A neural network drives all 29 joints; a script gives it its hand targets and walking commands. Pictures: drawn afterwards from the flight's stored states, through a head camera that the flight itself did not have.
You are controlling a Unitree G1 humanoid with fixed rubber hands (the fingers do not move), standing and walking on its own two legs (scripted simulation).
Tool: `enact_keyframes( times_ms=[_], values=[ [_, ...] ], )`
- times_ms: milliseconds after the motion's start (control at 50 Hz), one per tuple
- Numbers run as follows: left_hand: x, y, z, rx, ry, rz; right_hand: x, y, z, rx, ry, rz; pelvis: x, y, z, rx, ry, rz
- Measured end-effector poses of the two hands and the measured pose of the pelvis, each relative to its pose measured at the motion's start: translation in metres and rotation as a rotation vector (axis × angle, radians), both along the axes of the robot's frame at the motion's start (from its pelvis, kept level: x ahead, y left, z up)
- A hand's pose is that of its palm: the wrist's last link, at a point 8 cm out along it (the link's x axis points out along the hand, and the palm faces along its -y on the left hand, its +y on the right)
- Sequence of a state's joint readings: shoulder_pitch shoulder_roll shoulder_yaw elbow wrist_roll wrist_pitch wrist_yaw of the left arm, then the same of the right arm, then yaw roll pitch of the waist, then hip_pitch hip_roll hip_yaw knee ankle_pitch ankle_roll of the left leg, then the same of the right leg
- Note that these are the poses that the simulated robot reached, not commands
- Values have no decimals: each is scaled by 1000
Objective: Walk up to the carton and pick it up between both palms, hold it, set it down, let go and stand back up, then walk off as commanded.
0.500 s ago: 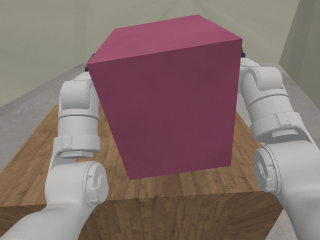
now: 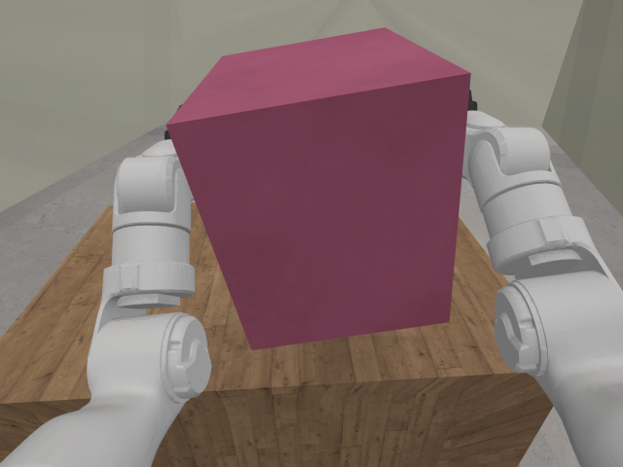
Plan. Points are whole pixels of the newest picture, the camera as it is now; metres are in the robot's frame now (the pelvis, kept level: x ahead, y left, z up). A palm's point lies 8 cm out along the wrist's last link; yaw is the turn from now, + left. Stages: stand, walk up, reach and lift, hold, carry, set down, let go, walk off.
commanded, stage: hold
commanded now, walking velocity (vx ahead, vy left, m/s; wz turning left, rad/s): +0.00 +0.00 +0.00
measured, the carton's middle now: (323, 175) +0.39 -0.02 +0.28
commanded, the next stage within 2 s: none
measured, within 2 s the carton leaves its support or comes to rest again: neither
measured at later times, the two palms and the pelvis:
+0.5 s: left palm (181, 158) +0.38 +0.15 +0.31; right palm (457, 131) +0.37 -0.17 +0.34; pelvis +0.00 +0.00 +0.00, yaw +0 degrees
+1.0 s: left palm (180, 158) +0.37 +0.15 +0.31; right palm (457, 130) +0.37 -0.17 +0.34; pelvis +0.00 +0.00 +0.00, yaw +0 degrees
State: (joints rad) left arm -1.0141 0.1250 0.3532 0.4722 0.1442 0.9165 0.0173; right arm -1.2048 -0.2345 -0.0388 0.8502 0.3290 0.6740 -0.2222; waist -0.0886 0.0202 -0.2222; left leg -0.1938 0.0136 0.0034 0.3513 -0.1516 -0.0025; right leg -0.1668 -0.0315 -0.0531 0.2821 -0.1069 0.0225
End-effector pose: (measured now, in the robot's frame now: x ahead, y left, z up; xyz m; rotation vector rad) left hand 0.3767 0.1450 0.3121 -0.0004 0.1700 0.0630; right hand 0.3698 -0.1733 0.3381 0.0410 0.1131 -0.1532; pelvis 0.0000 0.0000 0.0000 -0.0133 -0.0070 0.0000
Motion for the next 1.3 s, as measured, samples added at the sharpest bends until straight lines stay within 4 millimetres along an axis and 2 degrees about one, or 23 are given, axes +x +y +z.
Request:
enact_keyframes(
  times_ms=[1300],
  values=[
    [-2, 1, 3, -4, -7, 3, -3, 1, 2, -7, 6, 2, 0, 0, 0, 0, -1, 1]
  ],
)
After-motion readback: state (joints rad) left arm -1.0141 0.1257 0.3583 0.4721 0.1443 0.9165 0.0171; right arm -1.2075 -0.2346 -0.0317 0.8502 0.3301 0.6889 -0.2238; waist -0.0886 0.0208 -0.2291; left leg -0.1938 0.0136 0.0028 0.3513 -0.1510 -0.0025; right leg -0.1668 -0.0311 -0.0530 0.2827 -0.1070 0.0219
